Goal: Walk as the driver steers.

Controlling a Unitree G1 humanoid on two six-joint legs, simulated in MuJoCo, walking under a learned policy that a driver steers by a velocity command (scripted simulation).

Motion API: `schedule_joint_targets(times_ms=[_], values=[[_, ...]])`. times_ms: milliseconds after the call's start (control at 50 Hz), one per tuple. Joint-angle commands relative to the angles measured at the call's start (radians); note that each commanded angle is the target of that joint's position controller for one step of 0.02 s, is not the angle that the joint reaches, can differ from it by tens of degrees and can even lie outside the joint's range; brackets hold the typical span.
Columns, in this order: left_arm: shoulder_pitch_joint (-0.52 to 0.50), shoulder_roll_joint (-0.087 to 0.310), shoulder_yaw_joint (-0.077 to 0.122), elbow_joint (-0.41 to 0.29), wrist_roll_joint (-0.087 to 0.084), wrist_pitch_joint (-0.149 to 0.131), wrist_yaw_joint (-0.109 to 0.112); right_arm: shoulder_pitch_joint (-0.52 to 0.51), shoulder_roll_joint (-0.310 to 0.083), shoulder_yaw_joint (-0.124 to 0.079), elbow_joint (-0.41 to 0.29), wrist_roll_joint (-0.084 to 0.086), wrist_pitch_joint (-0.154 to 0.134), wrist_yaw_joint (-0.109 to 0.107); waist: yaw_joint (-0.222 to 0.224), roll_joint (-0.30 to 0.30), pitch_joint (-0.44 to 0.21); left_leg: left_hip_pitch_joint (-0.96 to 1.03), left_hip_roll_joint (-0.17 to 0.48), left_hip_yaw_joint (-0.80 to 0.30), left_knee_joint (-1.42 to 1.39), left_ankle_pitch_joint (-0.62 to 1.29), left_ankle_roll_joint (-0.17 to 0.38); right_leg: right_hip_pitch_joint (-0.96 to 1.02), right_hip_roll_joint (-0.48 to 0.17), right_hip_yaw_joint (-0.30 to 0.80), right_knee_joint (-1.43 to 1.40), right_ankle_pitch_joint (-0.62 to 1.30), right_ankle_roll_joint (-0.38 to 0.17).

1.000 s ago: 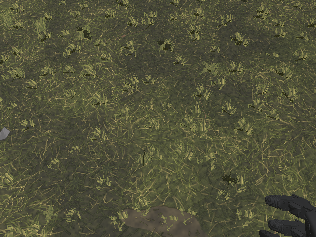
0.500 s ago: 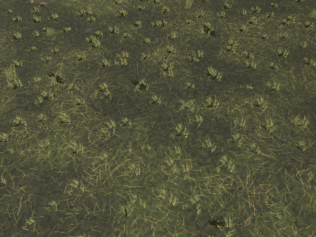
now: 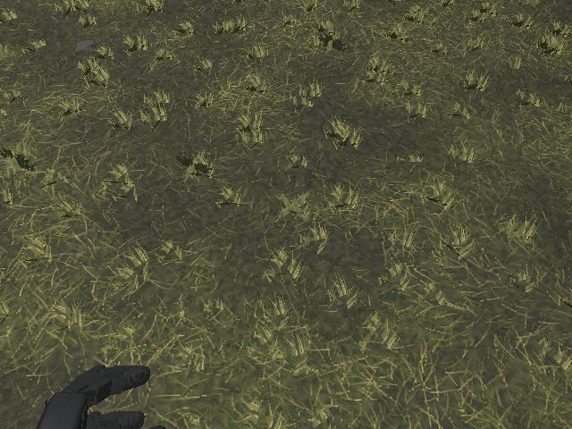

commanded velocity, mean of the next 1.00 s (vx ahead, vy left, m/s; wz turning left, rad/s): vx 0.49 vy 0.00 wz -0.25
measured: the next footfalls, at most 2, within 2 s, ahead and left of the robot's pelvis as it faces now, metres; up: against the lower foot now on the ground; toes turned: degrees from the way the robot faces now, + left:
left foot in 0.54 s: +0.47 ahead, +0.14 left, +0.00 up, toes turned -2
right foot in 1.06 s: +0.70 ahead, -0.17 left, +0.00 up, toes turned -24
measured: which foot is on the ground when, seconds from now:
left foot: down 0.00-0.00, up 0.02-0.52, down 0.54-1.00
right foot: down 0.00-0.54, up 0.56-1.00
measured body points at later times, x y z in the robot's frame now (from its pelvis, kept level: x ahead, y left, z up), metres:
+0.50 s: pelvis +0.27 +0.01 +0.02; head +0.30 +0.02 +0.47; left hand +0.25 +0.29 -0.12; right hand +0.49 -0.22 -0.07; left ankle +0.43 +0.14 -0.70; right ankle +0.13 -0.10 -0.72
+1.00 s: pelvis +0.54 +0.00 +0.01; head +0.56 -0.03 +0.46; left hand +0.80 +0.16 -0.07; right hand +0.46 -0.28 -0.12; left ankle +0.43 +0.14 -0.72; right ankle +0.66 -0.17 -0.69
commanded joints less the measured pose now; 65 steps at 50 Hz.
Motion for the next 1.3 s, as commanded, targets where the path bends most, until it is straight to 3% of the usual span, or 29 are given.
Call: schedule_joint_targets(times_ms=[20,40,60,100,120,180,260,420,480,520,540,560,580,600,640,680,760,860,960,1000,1040,1060,1080,1100,1120,1160,1180,1220,1300], values=[[0.454,0.307,0.094,0.075,0.015,0.009,0.013,0.092,0.030,0.026,-0.094,-0.011,-0.027,0.005,0.162,-0.313,-0.422,-0.680,-0.088,-0.046,0.818,-0.030,0.030,0.934,-0.387,0.709,-0.144,-0.326,-0.259],[0.429,0.204,0.070,0.070,0.006,0.006,0.011,0.013,-0.091,0.000,-0.086,0.015,-0.050,0.013,0.201,-0.211,-0.362,-0.792,-0.048,-0.157,0.929,-0.077,0.045,0.874,-0.369,0.805,-0.263,-0.485,-0.232],[0.340,0.171,0.057,0.061,0.005,0.001,0.012,-0.097,-0.150,-0.018,-0.125,0.039,-0.063,0.016,0.185,-0.159,-0.189,-0.858,0.004,-0.128,0.937,0.010,0.064,0.731,-0.339,0.650,-0.279,-0.438,-0.184],[0.226,0.132,0.046,0.049,0.020,-0.009,0.008,-0.165,-0.131,-0.021,-0.134,0.016,-0.067,0.004,0.121,-0.048,-0.072,-0.776,0.086,-0.103,0.836,0.164,0.064,0.471,-0.261,0.431,-0.314,-0.178,-0.152],[0.202,0.113,0.041,0.050,0.031,-0.015,0.007,-0.139,-0.116,-0.022,-0.126,0.009,-0.056,0.004,0.086,-0.070,-0.071,-0.709,0.112,-0.114,0.802,0.203,0.063,0.401,-0.232,0.367,-0.339,-0.117,-0.143],[0.210,0.113,0.041,0.075,0.021,-0.030,0.007,-0.138,-0.070,-0.017,-0.124,0.002,-0.024,0.001,0.056,-0.066,-0.045,-0.680,0.128,-0.099,0.709,0.239,0.042,0.311,-0.212,0.275,-0.407,-0.058,-0.162],[0.269,0.152,0.051,0.109,0.019,-0.025,0.027,-0.291,-0.070,-0.016,-0.173,-0.014,-0.022,0.004,0.087,-0.039,0.012,-0.787,0.130,-0.090,0.480,0.447,0.007,0.329,-0.200,0.203,-0.448,-0.022,-0.157],[0.421,0.179,0.057,0.192,-0.003,0.006,0.044,-0.549,-0.057,0.002,-0.255,-0.001,-0.049,0.039,0.166,-0.029,0.057,-0.745,0.057,-0.057,0.141,0.564,0.010,0.466,-0.219,0.155,-0.376,0.025,-0.122],[0.412,0.203,0.068,0.195,-0.006,0.023,0.052,-0.512,-0.099,-0.009,-0.255,0.002,-0.064,0.048,0.124,-0.062,0.027,-0.651,0.031,-0.059,0.086,0.458,0.033,0.523,-0.252,0.208,-0.290,0.104,-0.101],[0.387,0.186,0.060,0.188,0.000,0.031,0.053,-0.301,-0.165,-0.045,-0.196,0.001,-0.072,0.038,0.014,-0.064,-0.103,-0.335,-0.001,-0.024,0.055,0.422,0.078,0.471,-0.181,0.168,-0.060,0.304,-0.059],[0.383,0.127,0.036,0.160,0.018,0.030,0.053,-0.112,-0.236,-0.066,-0.162,-0.017,-0.073,0.027,-0.059,0.008,-0.270,-0.023,0.154,-0.172,0.107,0.417,0.139,0.291,-0.112,0.121,0.234,0.136,-0.020],[0.518,0.004,0.003,0.144,0.007,0.012,0.046,-0.039,-0.311,-0.087,-0.133,-0.020,-0.060,0.026,0.000,0.289,-0.414,0.325,0.392,-0.608,0.020,0.208,0.282,-0.105,0.052,0.057,0.581,-0.422,0.053],[0.477,0.104,0.025,0.160,-0.018,0.000,0.048,-0.047,-0.203,-0.059,-0.142,-0.014,-0.058,0.027,-0.034,0.233,-0.397,0.283,0.381,-0.703,-0.073,0.068,0.271,-0.203,0.016,0.179,0.720,-0.525,0.050],[0.389,0.169,0.046,0.132,-0.036,-0.005,0.050,-0.122,-0.149,-0.042,-0.153,-0.012,-0.060,0.023,-0.029,0.178,-0.246,0.161,0.351,-0.547,-0.096,0.077,0.221,-0.264,-0.030,0.176,0.752,-0.443,0.039],[0.321,0.152,0.053,0.119,-0.020,0.002,0.059,-0.247,-0.089,-0.025,-0.162,-0.017,-0.064,0.023,0.024,0.101,-0.106,-0.076,0.281,-0.341,-0.154,0.245,0.185,-0.211,-0.104,0.150,0.684,-0.296,0.045],[0.350,0.111,0.056,0.120,-0.018,0.027,0.055,-0.291,-0.069,-0.022,-0.155,-0.029,-0.071,0.023,0.072,0.127,-0.067,-0.197,0.245,-0.216,-0.214,0.329,0.174,-0.118,-0.139,0.153,0.639,-0.232,0.049],[0.296,0.073,0.053,0.077,-0.011,0.060,0.050,-0.288,-0.107,-0.038,-0.129,-0.028,-0.080,0.012,0.090,0.072,-0.007,-0.246,0.247,-0.062,-0.271,0.465,0.197,-0.173,-0.155,0.150,0.534,-0.126,0.069],[0.149,0.054,0.040,0.025,-0.004,0.050,0.019,-0.256,-0.149,-0.048,-0.117,-0.022,-0.066,-0.003,0.045,0.044,0.032,-0.211,0.220,0.099,-0.288,0.524,0.177,-0.152,-0.133,0.071,0.252,0.089,0.065],[0.026,0.065,0.036,-0.046,-0.005,0.053,-0.011,-0.182,-0.187,-0.063,-0.093,0.002,-0.031,-0.006,0.017,0.039,0.065,-0.041,0.267,0.163,-0.217,0.638,0.151,-0.177,-0.102,0.008,0.120,0.019,0.022],[0.058,0.097,0.053,-0.058,0.000,0.056,-0.018,-0.207,-0.214,-0.071,-0.102,0.009,-0.014,-0.011,0.061,0.070,0.030,-0.004,0.267,0.195,-0.088,0.977,0.127,-0.087,-0.043,-0.046,0.104,-0.077,-0.012],[0.287,0.172,0.097,-0.008,0.003,0.056,-0.012,-0.242,-0.222,-0.073,-0.121,0.018,0.007,-0.019,0.191,0.073,-0.098,-0.061,0.218,0.223,0.251,1.198,0.081,0.212,0.054,-0.090,0.032,-0.040,-0.060],[0.418,0.243,0.129,0.024,0.006,0.062,0.010,-0.226,-0.194,-0.062,-0.134,0.003,0.001,-0.021,0.246,-0.006,-0.181,-0.262,0.165,0.226,0.532,0.935,0.017,0.488,0.011,0.025,-0.015,0.159,-0.103],[0.370,0.369,0.142,0.009,0.012,0.065,0.025,-0.110,-0.042,-0.017,-0.182,-0.056,-0.020,-0.005,0.100,-0.305,-0.278,-0.710,-0.033,0.176,0.918,-0.125,-0.061,0.851,-0.272,0.490,0.028,0.476,-0.282],[0.397,0.317,0.124,-0.043,0.019,0.056,0.016,-0.140,-0.114,-0.018,-0.178,-0.023,-0.051,0.008,0.170,-0.163,-0.503,-0.772,-0.073,-0.074,1.065,-0.227,-0.057,0.909,-0.380,0.766,-0.094,0.401,-0.385],[0.355,0.263,0.107,-0.046,0.021,0.046,0.009,-0.266,-0.159,-0.033,-0.210,0.020,-0.061,0.011,0.191,-0.072,-0.392,-0.829,-0.023,-0.107,1.057,-0.134,-0.032,0.825,-0.337,0.624,-0.126,0.435,-0.328],[0.237,0.192,0.090,-0.050,-0.004,0.038,0.016,-0.295,-0.148,-0.033,-0.207,-0.006,-0.056,-0.011,0.120,0.012,-0.182,-0.806,0.050,-0.093,0.899,0.018,-0.025,0.536,-0.244,0.424,-0.152,0.418,-0.241],[0.199,0.177,0.084,-0.064,0.009,0.041,0.022,-0.279,-0.163,-0.040,-0.206,-0.015,-0.041,-0.017,0.084,-0.008,-0.157,-0.730,0.067,-0.102,0.858,0.055,-0.026,0.419,-0.222,0.382,-0.177,0.442,-0.229],[0.177,0.187,0.085,-0.075,0.026,0.043,0.027,-0.249,-0.147,-0.042,-0.211,-0.020,-0.013,-0.021,0.050,-0.023,-0.152,-0.651,0.054,-0.093,0.787,0.085,-0.038,0.303,-0.194,0.339,-0.198,0.505,-0.224],[0.199,0.216,0.094,-0.071,0.011,0.060,0.053,-0.289,-0.110,-0.030,-0.235,-0.030,0.008,-0.028,0.056,-0.051,-0.177,-0.655,0.015,-0.091,0.596,0.198,-0.078,0.277,-0.151,0.298,-0.179,0.507,-0.200]])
